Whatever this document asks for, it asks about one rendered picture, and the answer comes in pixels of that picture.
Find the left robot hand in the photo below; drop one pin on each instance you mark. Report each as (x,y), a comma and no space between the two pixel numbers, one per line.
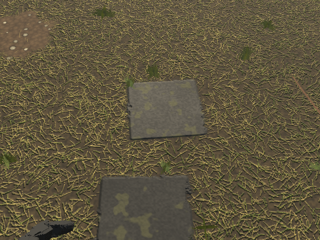
(46,230)

